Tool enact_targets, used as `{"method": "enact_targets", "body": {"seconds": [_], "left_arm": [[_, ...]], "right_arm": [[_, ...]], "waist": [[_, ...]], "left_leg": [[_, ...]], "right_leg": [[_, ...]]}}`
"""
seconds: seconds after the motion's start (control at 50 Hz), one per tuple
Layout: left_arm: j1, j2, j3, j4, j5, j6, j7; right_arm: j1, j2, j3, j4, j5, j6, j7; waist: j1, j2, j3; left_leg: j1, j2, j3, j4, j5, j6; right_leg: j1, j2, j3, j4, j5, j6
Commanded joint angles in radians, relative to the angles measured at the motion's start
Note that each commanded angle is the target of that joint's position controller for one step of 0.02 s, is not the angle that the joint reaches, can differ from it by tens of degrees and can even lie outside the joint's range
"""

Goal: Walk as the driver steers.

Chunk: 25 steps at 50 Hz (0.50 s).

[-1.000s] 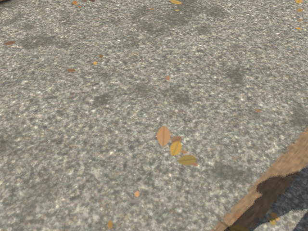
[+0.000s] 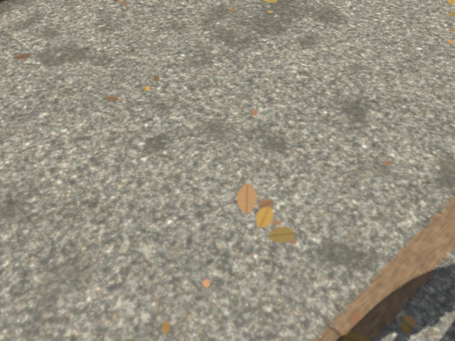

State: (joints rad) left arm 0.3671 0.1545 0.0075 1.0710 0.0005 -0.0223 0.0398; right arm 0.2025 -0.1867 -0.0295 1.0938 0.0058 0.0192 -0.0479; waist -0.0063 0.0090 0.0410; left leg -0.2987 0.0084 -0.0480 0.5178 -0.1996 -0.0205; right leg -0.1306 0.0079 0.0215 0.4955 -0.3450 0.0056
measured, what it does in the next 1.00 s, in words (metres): walks ahead: right foot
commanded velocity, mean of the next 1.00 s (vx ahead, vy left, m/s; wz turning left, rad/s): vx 0.10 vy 0.00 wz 0.00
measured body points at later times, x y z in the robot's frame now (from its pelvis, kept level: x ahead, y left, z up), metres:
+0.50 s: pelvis +0.07 +0.03 +0.00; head +0.07 +0.04 +0.45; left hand +0.04 +0.28 -0.16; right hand +0.07 -0.22 -0.15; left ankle +0.05 +0.12 -0.73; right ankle -0.04 -0.11 -0.67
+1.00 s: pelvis +0.15 +0.00 +0.00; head +0.17 +0.00 +0.44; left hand +0.25 +0.25 -0.14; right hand +0.14 -0.23 -0.16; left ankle +0.05 +0.12 -0.73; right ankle +0.19 -0.10 -0.73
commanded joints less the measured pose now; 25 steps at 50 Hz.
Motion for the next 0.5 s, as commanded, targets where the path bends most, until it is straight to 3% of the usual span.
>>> {"method": "enact_targets", "body": {"seconds": [0.02,0.18,0.2,0.24,0.26,0.3,0.32,0.34,0.36,0.4,0.42,0.44,0.46,0.48,0.5], "left_arm": [[0.097,0.081,0.012,-0.004,0.0,-0.004,0.002],[0.111,0.077,0.01,0.003,-0.001,-0.004,0.002],[0.132,0.068,0.008,0.014,-0.002,-0.002,0.003],[0.124,0.109,0.021,0.003,-0.011,0.003,0.009],[0.127,0.126,0.027,-0.009,-0.016,0.001,0.012],[0.167,0.18,0.045,-0.013,-0.03,-0.016,0.011],[0.147,0.212,0.057,-0.021,-0.034,-0.025,0.008],[0.121,0.209,0.058,-0.032,-0.033,-0.032,0.005],[0.085,0.192,0.054,-0.046,-0.033,-0.038,0.0],[0.032,0.17,0.048,-0.066,-0.035,-0.036,-0.011],[-0.001,0.159,0.043,-0.084,-0.029,-0.042,-0.012],[-0.009,0.105,0.029,-0.117,-0.02,-0.054,-0.004],[0.015,0.076,0.021,-0.125,-0.026,-0.068,-0.001],[0.045,0.101,0.029,-0.111,-0.039,-0.069,-0.007],[0.036,0.108,0.031,-0.101,-0.036,-0.066,-0.014]], "right_arm": [[0.031,-0.093,-0.012,-0.022,0.0,-0.006,-0.003],[0.042,-0.089,-0.009,-0.019,0.001,-0.007,-0.003],[0.059,-0.077,-0.006,-0.008,0.0,-0.006,-0.003],[0.068,-0.09,-0.012,-0.005,0.008,-0.007,-0.004],[0.049,-0.092,-0.014,-0.015,0.008,-0.016,-0.001],[-0.006,-0.054,-0.006,-0.047,0.014,-0.052,0.014],[-0.024,-0.047,-0.004,-0.06,0.016,-0.07,0.024],[-0.024,-0.046,-0.003,-0.068,0.02,-0.087,0.033],[-0.002,-0.044,-0.003,-0.069,0.028,-0.101,0.04],[0.158,-0.056,-0.018,-0.009,0.031,-0.114,0.048],[0.255,-0.102,-0.037,0.019,0.021,-0.114,0.047],[0.373,-0.223,-0.069,0.032,0.018,-0.113,0.048],[0.435,-0.24,-0.061,0.036,-0.006,-0.121,0.057],[0.329,-0.172,-0.037,0.009,-0.01,-0.131,0.053],[0.243,-0.137,-0.026,-0.025,-0.007,-0.132,0.052]], "waist": [[0.001,-0.009,0.026],[0.002,-0.009,0.028],[0.003,-0.014,0.006],[0.008,-0.055,0.053],[0.018,-0.07,0.096],[0.047,-0.16,0.149],[0.046,-0.198,0.179],[0.033,-0.195,0.198],[0.007,-0.187,0.207],[-0.065,-0.136,0.155],[-0.1,-0.045,0.11],[-0.125,0.219,0.034],[-0.115,0.307,-0.045],[-0.047,0.149,-0.002],[-0.019,0.079,0.017]], "left_leg": [[0.119,0.01,-0.001,-0.061,0.107,0.036],[0.117,0.009,-0.001,-0.059,0.112,0.036],[0.127,-0.005,0.014,-0.056,0.006,0.037],[0.05,-0.055,0.063,0.0,-0.313,0.045],[-0.016,-0.059,0.068,0.03,-0.395,0.052],[-0.131,-0.062,0.109,0.173,-0.279,0.049],[-0.172,-0.028,0.101,0.256,-0.202,0.058],[-0.189,0.003,0.082,0.272,-0.201,0.075],[-0.158,0.012,0.084,0.205,-0.224,0.091],[0.121,-0.039,0.125,0.003,-0.165,0.095],[0.25,0.006,0.018,-0.061,-0.085,0.104],[0.39,0.195,-0.31,-0.206,-0.027,0.196],[0.428,0.377,-0.642,-0.321,0.157,0.314],[0.357,0.409,-0.578,-0.283,0.305,0.321],[0.292,0.361,-0.397,-0.246,0.434,0.291]], "right_leg": [[-0.164,-0.013,0.005,-0.123,0.1,-0.013],[-0.164,-0.013,0.002,-0.122,0.103,-0.013],[-0.155,-0.007,-0.004,-0.132,0.001,-0.017],[-0.191,-0.019,0.033,-0.15,-0.293,-0.063],[-0.212,-0.054,0.084,-0.181,-0.414,-0.095],[-0.171,-0.195,0.279,-0.289,-0.513,-0.176],[-0.167,-0.278,0.375,-0.327,-0.497,-0.218],[-0.175,-0.312,0.408,-0.334,-0.452,-0.236],[-0.179,-0.3,0.375,-0.312,-0.384,-0.223],[-0.26,-0.187,0.218,-0.18,-0.231,-0.155],[-0.307,-0.107,0.117,0.021,0.023,-0.109],[-0.452,0.026,-0.044,0.365,0.052,-0.033],[-0.531,0.071,0.02,0.632,-0.217,-0.011],[-0.544,0.013,0.09,0.78,-0.21,-0.021],[-0.523,-0.026,0.08,0.822,-0.154,-0.031]]}}
Keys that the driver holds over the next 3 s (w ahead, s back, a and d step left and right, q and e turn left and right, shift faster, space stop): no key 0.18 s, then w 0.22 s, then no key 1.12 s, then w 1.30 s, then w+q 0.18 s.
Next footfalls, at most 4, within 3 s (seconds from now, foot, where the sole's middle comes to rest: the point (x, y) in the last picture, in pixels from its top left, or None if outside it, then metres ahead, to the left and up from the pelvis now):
0.76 right None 0.23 -0.10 -0.77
2.32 left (200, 305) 0.61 0.11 -0.77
2.90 right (273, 218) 0.93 -0.13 -0.77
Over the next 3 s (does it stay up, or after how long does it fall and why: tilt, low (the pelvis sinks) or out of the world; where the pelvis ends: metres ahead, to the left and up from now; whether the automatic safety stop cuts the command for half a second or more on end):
stays up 0.81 -0.03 0.00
